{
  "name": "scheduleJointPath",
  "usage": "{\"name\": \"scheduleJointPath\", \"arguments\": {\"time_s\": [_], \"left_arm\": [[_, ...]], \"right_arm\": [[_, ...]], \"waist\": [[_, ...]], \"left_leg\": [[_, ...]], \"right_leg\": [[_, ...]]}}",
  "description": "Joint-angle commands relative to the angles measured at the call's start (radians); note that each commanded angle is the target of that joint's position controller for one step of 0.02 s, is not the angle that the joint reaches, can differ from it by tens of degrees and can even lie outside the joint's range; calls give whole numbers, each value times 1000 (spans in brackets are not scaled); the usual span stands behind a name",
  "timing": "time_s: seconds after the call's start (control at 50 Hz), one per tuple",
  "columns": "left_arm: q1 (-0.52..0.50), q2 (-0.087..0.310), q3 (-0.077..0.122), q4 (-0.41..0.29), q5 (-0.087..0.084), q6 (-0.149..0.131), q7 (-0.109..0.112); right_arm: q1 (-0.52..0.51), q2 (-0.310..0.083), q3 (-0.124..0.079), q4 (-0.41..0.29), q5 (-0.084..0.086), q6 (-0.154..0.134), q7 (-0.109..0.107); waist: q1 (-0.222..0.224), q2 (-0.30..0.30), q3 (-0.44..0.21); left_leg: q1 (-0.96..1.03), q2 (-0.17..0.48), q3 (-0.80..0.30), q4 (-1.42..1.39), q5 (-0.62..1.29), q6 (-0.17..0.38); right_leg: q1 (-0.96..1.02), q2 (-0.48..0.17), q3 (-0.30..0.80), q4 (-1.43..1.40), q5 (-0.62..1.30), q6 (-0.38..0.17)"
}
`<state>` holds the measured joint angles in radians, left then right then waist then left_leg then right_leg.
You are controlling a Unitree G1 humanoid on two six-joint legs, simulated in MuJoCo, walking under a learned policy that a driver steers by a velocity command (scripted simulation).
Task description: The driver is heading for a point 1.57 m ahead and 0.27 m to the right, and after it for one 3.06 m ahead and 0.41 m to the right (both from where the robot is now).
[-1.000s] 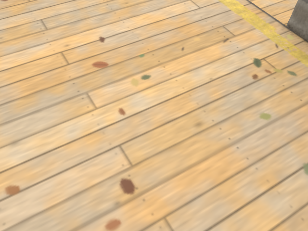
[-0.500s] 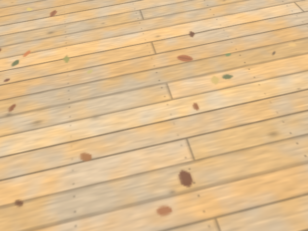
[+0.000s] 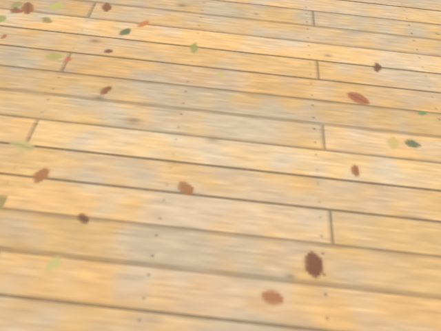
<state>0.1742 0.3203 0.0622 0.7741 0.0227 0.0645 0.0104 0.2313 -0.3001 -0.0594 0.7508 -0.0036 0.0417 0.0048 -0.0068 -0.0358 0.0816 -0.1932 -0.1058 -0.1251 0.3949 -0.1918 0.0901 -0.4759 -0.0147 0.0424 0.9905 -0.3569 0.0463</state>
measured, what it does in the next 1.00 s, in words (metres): walks ahead: right foot, then left foot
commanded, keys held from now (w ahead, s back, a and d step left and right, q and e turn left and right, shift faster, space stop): q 0.06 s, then no key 0.54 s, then w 0.40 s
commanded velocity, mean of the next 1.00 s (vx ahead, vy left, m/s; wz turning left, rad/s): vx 0.10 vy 0.00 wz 0.18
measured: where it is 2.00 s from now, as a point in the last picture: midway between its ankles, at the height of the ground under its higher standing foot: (198, 285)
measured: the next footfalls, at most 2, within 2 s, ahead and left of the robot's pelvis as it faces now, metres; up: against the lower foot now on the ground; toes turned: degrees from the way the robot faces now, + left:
right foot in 0.28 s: +0.11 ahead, -0.13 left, +0.00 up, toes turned +6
left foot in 0.60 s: +0.00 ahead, +0.08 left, +0.00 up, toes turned +2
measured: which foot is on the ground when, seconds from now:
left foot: down 0.00-0.28, up 0.30-0.58, down 0.60-0.90, up 0.92-1.00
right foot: up 0.00-0.26, down 0.28-1.00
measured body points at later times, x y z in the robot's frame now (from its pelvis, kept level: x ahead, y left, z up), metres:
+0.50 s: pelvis +0.01 -0.04 +0.00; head +0.04 -0.07 +0.45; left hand +0.09 +0.23 -0.11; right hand +0.13 -0.30 -0.15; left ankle -0.04 +0.09 -0.71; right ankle +0.03 -0.13 -0.75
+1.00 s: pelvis +0.10 -0.05 -0.01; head +0.11 -0.07 +0.44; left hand +0.09 +0.23 -0.13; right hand +0.16 -0.32 -0.16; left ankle +0.00 +0.07 -0.69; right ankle +0.07 -0.13 -0.75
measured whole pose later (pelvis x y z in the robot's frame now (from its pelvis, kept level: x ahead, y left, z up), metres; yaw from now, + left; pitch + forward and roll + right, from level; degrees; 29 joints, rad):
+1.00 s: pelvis +0.10 -0.05 -0.01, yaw +8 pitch -1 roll +0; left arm 0.34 0.27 0.04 0.93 0.03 -0.06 -0.01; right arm 0.30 -0.27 -0.04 1.02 -0.03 -0.03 0.01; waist 0.00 0.03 0.02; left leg -0.30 -0.01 -0.04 0.95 -0.39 0.09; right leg -0.14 0.05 -0.05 0.43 -0.29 -0.08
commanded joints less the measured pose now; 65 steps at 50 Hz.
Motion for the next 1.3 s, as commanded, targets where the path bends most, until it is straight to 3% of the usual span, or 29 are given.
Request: {"name": "scheduleJointPath", "arguments": {"time_s": [0.02,0.2,0.26,0.28,0.3,0.32,0.34,0.38,0.44,0.52,0.56,0.6,0.62,0.68,0.72,0.76,0.8,0.84,0.88,0.9,0.92,0.94,0.96,0.98,1.02,1.08,1.2,1.26,1.3], "left_arm": [[-44,82,17,-79,-1,-12,7],[-33,71,-1,-87,-20,-27,18],[51,47,-11,-59,-18,-40,26],[48,68,-11,-59,-5,-51,35],[18,118,-14,-81,8,-59,41],[-5,162,-7,-80,1,-55,30],[0,127,-14,-69,-5,-59,21],[-61,64,-34,-67,-7,-66,14],[-31,65,-37,-36,-6,-69,21],[23,77,-33,12,-2,-62,15],[15,83,-29,31,-7,-57,14],[32,65,-34,41,-11,-68,10],[59,48,-36,49,-18,-70,4],[-11,62,-24,60,3,-51,-2],[-51,28,-29,37,9,-59,-14],[-66,27,-27,25,11,-82,-17],[-58,39,-21,22,5,-102,-27],[0,24,-19,43,-1,-114,-33],[194,32,-5,121,-4,-120,-25],[331,103,15,153,7,-128,-11],[437,223,44,181,3,-126,-11],[368,148,25,178,6,-120,-11],[273,97,11,146,4,-125,-15],[217,67,4,132,4,-133,-16],[208,41,-9,140,1,-150,-14],[297,32,-16,191,-8,-160,-13],[335,29,-26,233,-6,-158,-8],[322,44,-24,248,-8,-161,-5],[287,59,-20,248,-6,-159,0]], "right_arm": [[56,-176,-47,-41,-7,-8,-7],[22,-164,-35,-32,-23,-3,-9],[-29,-143,-22,-21,-6,1,-16],[-11,-110,-10,-18,-3,-3,-19],[69,-40,8,-13,-9,-9,-18],[52,-118,-14,-5,-8,1,-29],[46,-139,-21,7,-19,7,-31],[46,-108,-17,44,-7,11,-19],[38,-80,-4,77,-9,15,-8],[-9,-53,14,109,4,16,-22],[21,-46,20,143,3,10,-31],[21,-92,17,160,-16,-8,-41],[1,-123,14,178,-15,-13,-37],[38,-110,11,210,-22,-16,-26],[98,-148,-1,233,-19,-24,-29],[99,-140,-6,237,-24,-39,-26],[88,-133,-9,238,-23,-56,-20],[54,-129,-13,236,-12,-66,-16],[9,-107,-11,222,-9,-73,-14],[-28,-58,3,196,-14,-84,-9],[-39,-22,13,156,-14,-94,-3],[-49,-90,-3,162,-32,-90,-4],[-44,-73,0,171,-29,-94,7],[-30,-54,6,183,-23,-100,18],[-34,-43,9,188,-37,-96,30],[-94,-23,15,163,-38,-84,39],[-319,22,44,65,-24,-82,44],[-304,-4,36,51,-21,-83,32],[-169,-37,18,88,-23,-90,17]], "waist": [[-31,152,-89],[-21,154,-116],[39,134,-109],[28,69,-112],[-21,-136,-144],[-4,-146,-105],[-6,-94,-82],[-30,-81,-49],[-16,-112,-76],[20,-126,-97],[-6,-109,-98],[0,-44,-133],[40,48,-127],[-15,124,-7],[-43,230,81],[-43,227,111],[-29,201,89],[13,186,59],[102,116,10],[164,-63,-37],[174,-274,-76],[111,-107,11],[63,-29,64],[33,-8,68],[17,-24,38],[23,-40,10],[55,-61,56],[27,-59,44],[-39,-58,-35]], "left_leg": [[163,263,-292,-70,291,135],[54,248,-352,-11,421,118],[-22,197,-350,29,331,47],[-85,156,-314,67,168,-7],[-149,45,-173,230,-173,-56],[-155,-51,-52,323,-386,-67],[-131,-14,-59,423,-378,-77],[-111,4,-50,469,-285,-99],[-105,17,0,397,-262,-128],[-39,49,72,158,-226,-125],[52,56,91,-46,-54,-108],[206,150,-23,-101,137,-87],[156,178,-53,-48,104,-59],[19,178,-129,-102,-460,32],[25,297,-313,-231,-626,109],[31,369,-386,-270,-552,153],[76,357,-332,-253,-412,148],[16,299,-219,-209,-287,112],[-195,217,-108,-62,-200,61],[-327,124,10,210,-172,19],[-496,9,115,481,-342,-8],[-542,76,39,637,-342,12],[-545,121,27,675,-242,24],[-517,152,43,668,-163,19],[-478,176,84,643,-73,-8],[-511,168,143,613,-27,-43],[-399,127,229,281,109,-57],[-295,107,231,200,124,-10],[-149,63,230,174,68,28]], "right_leg": [[-116,8,15,-56,-16,3],[122,46,2,-268,-51,-43],[330,46,-3,-597,121,-71],[418,-40,85,-702,191,-85],[490,-272,330,-769,304,-130],[326,-349,416,-738,423,-263],[284,-338,398,-738,425,-301],[257,-219,248,-732,389,-247],[337,-161,166,-690,513,-221],[395,-155,177,-650,525,-222],[374,-140,172,-623,522,-190],[282,-124,170,-615,447,-126],[286,-56,111,-655,240,-110],[189,36,36,-515,-183,-132],[45,73,-52,-362,-130,-128],[-9,26,-56,-282,-79,-132],[-5,8,-55,-302,-99,-136],[161,30,-99,-430,-5,-138],[523,63,-95,-569,69,-138],[680,-108,154,-706,-99,-168],[726,-339,594,-865,-331,-267],[620,-371,606,-859,-369,-298],[545,-331,516,-857,-311,-290],[509,-282,416,-870,-190,-270],[505,-216,266,-878,68,-242],[552,-189,143,-848,421,-242],[454,-153,27,-864,587,-233],[488,-194,19,-830,745,-219],[540,-195,-8,-657,1015,-193]]}}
